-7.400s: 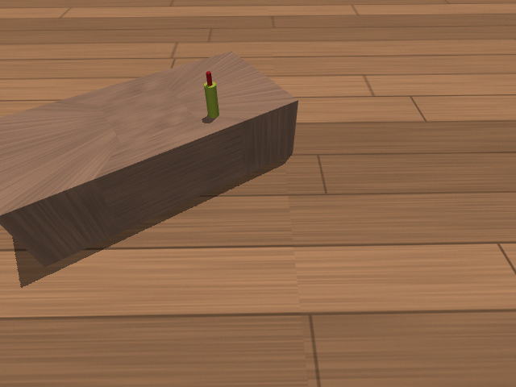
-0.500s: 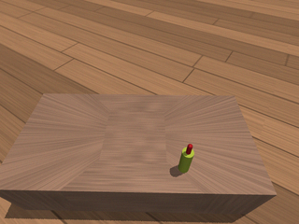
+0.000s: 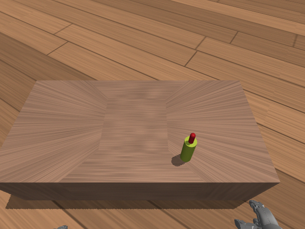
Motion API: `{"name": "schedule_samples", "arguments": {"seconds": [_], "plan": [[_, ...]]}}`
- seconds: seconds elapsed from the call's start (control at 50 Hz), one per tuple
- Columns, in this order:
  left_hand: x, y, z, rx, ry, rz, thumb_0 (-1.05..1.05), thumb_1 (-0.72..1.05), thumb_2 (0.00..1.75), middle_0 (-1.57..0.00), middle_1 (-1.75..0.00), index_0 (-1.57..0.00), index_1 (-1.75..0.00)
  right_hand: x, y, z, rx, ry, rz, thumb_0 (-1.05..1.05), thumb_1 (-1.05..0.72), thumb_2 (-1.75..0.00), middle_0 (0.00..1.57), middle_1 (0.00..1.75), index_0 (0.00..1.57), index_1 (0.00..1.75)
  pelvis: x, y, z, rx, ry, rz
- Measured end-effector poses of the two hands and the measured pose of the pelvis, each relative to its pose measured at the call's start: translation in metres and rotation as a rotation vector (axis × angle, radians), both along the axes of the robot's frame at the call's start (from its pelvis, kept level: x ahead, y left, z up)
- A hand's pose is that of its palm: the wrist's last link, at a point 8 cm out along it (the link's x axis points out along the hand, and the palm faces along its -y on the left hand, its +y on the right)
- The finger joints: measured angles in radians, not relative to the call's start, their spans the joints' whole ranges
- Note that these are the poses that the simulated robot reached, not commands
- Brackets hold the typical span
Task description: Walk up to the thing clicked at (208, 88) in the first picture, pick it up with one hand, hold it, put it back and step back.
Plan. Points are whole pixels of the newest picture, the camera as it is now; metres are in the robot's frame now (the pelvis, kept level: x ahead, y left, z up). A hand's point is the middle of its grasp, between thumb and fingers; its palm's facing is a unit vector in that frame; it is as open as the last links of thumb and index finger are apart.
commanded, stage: go down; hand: right
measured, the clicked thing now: (189, 146) +0.49 -0.16 -0.30
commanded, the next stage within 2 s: none
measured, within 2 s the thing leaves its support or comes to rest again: neither
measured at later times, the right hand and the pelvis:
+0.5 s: hand (248, 221) +0.17 -0.26 -0.15, palm faces +0.01 +0.94 -0.33, open 17.3 cm; pelvis +0.02 -0.01 -0.02, yaw -1 degrees
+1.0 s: hand (250, 223) +0.17 -0.27 -0.14, palm faces +0.03 +0.95 -0.32, open 17.5 cm; pelvis +0.03 +0.00 -0.04, yaw -1 degrees
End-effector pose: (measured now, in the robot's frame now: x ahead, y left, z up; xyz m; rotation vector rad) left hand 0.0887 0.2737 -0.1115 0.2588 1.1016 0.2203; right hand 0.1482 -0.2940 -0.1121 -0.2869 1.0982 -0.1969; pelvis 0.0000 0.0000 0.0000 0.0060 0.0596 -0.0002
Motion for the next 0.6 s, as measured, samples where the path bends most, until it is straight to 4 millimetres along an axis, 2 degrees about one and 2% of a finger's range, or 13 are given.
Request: {"name": "schedule_samples", "arguments": {"seconds": [0.06, 0.12, 0.22, 0.32, 0.44, 0.6], "plan": [[0.002, -0.01, 0.0, -0.021, -0.031, 0.004, 0.01, 0.92, 0.9, -0.21, -0.3, -0.22, -0.31, 0.012, -0.004, 0.005, -0.01, -0.009, 0.012, 0.0, -0.44, -0.43, 0.1, 0.1, 0.09, 0.09, 0.002, 0.0, -0.001, 0.002, 0.01, 0.005], [0.008, -0.018, 0.001, -0.038, -0.065, 0.009, 0.01, 0.92, 0.89, -0.21, -0.3, -0.22, -0.31, 0.016, -0.008, 0.009, -0.017, 0.01, 0.017, 0.0, -0.26, -0.3, 0.1, 0.07, 0.08, 0.06, 0.006, -0.001, -0.002, 0.004, 0.015, 0.006], [0.023, -0.025, 0.002, -0.045, -0.119, -0.002, 0.01, 0.91, 0.89, -0.21, -0.3, -0.22, -0.31, 0.01, -0.009, 0.008, -0.002, 0.061, 0.013, 0.0, 0.03, -0.16, 0.09, 0.05, 0.07, 0.05, 0.01, -0.003, -0.005, 0.007, 0.029, 0.005], [0.039, -0.024, 0.002, -0.023, -0.156, -0.034, 0.01, 0.91, 0.88, -0.21, -0.3, -0.22, -0.31, 0.005, -0.01, 0.003, 0.002, 0.072, 0.009, 0.0, 0.28, -0.09, 0.07, 0.05, 0.06, 0.05, 0.014, -0.005, -0.01, 0.008, 0.049, -0.001], [0.057, -0.023, 0.001, 0.007, -0.201, -0.06, 0.01, 0.91, 0.89, -0.21, -0.3, -0.21, -0.31, 0.009, -0.013, 0.003, -0.008, 0.035, 0.0, -0.01, 0.45, -0.05, 0.06, 0.05, 0.05, 0.05, 0.019, -0.005, -0.018, 0.013, 0.071, -0.009], [0.074, -0.025, 0.001, 0.018, -0.261, -0.061, 0.01, 0.9, 0.89, -0.2, -0.3, -0.21, -0.31, 0.014, -0.014, 0.003, 0.0, 0.031, 0.001, -0.01, 0.54, -0.03, 0.06, 0.05, 0.05, 0.05, 0.027, -0.005, -0.026, 0.02, 0.09, -0.016]]}}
